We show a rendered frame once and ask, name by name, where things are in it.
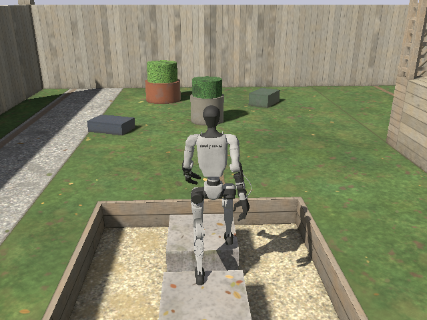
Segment robot left forearm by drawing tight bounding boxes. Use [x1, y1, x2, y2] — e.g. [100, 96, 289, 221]
[182, 160, 191, 178]

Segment left robot hand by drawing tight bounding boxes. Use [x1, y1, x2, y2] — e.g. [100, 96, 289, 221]
[185, 172, 201, 185]

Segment robot left upper arm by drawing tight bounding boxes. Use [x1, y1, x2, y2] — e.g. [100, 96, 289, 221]
[183, 134, 199, 169]

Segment robot right forearm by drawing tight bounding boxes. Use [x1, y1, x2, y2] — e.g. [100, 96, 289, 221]
[234, 162, 248, 201]

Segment robot right upper arm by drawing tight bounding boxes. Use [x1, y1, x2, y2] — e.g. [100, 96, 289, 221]
[226, 134, 240, 173]

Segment robot head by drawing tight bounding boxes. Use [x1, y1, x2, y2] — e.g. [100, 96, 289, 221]
[200, 105, 223, 138]

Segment right robot hand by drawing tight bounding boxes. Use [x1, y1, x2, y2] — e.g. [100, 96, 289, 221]
[233, 199, 250, 221]

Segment robot left thigh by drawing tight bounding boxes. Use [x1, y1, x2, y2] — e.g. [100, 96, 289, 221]
[191, 187, 205, 239]

